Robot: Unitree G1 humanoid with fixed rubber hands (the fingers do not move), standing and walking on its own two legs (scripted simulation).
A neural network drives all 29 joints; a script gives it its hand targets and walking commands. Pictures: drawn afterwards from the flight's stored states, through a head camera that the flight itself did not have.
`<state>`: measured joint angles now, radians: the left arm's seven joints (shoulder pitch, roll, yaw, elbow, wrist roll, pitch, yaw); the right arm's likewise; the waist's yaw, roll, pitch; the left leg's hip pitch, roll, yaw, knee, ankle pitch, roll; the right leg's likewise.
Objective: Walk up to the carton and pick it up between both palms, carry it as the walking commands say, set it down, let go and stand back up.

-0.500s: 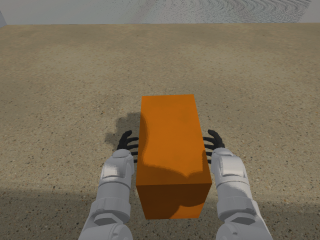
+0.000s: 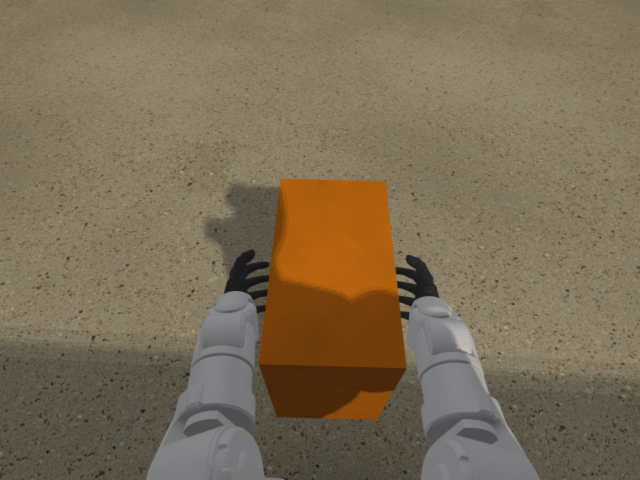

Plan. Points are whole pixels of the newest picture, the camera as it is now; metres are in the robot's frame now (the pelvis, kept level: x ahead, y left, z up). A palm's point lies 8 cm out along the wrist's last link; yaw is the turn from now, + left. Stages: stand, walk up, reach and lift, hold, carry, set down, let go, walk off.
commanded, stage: set down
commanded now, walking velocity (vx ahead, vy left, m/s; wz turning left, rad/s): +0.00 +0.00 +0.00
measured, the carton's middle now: (329, 301) +0.39 +0.00 -0.06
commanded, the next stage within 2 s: none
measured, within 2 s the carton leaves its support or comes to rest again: neither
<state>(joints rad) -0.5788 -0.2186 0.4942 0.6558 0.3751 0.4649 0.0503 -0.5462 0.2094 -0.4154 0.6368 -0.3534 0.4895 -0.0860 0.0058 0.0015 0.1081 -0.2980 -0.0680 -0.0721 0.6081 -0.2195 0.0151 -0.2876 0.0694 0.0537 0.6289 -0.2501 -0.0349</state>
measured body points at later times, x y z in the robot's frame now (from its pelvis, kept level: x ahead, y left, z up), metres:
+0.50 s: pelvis +0.03 +0.02 -0.03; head +0.15 +0.02 +0.41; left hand +0.38 +0.14 -0.08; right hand +0.38 -0.12 -0.09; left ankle +0.07 +0.11 -0.72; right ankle +0.06 -0.10 -0.72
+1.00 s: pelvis -0.01 +0.02 -0.10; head +0.19 +0.03 +0.30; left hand +0.41 +0.14 -0.18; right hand +0.41 -0.11 -0.17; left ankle +0.07 +0.11 -0.72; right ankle +0.06 -0.10 -0.72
